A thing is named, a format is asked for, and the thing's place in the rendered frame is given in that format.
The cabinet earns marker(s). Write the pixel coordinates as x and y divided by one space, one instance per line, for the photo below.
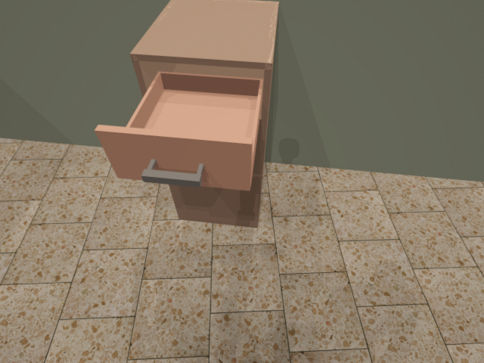
220 38

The handle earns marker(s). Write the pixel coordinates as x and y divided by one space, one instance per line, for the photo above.
172 178

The drawer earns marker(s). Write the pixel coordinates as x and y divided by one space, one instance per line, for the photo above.
185 119

